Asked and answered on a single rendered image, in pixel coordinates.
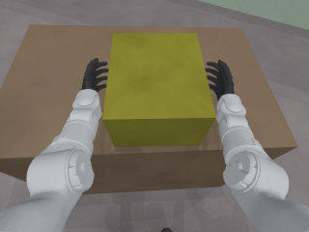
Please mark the left robot forearm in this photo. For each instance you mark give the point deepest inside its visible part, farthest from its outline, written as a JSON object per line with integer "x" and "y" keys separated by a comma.
{"x": 81, "y": 127}

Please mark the robot left upper arm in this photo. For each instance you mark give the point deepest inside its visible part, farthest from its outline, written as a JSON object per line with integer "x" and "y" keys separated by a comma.
{"x": 56, "y": 181}

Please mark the pedestal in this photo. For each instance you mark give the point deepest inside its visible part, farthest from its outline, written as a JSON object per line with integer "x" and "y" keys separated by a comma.
{"x": 47, "y": 73}

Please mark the right robot forearm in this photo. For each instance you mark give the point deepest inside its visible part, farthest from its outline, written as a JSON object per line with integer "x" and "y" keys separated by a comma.
{"x": 235, "y": 133}

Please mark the carton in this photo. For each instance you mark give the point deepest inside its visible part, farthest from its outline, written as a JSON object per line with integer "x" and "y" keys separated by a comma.
{"x": 157, "y": 91}

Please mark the left robot hand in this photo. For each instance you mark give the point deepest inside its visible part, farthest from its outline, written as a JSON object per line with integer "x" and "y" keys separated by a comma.
{"x": 90, "y": 80}

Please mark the robot right upper arm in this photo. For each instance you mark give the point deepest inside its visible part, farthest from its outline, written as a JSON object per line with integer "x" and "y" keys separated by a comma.
{"x": 260, "y": 187}

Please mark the right robot hand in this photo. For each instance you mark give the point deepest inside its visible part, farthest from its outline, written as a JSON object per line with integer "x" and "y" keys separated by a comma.
{"x": 224, "y": 82}

